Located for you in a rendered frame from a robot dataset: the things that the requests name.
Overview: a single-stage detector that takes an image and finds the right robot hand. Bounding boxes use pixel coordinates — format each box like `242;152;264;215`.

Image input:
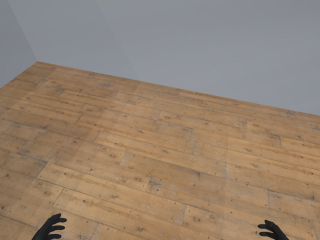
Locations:
257;219;289;240

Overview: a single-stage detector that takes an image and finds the left robot hand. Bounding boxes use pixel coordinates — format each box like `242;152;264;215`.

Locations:
31;213;67;240

